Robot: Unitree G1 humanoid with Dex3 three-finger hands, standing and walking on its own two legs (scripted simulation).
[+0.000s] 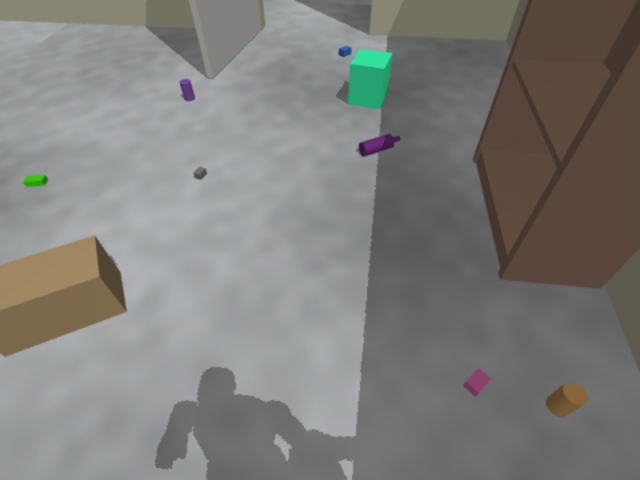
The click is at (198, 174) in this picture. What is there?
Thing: small box
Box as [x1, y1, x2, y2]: [194, 167, 206, 179]
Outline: 199,167 194,172 194,175 196,178 201,179 205,175 206,171 205,168
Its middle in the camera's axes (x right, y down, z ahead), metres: -0.59 -0.33 +1.94
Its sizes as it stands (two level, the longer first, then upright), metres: 0.053 0.037 0.035
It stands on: the floor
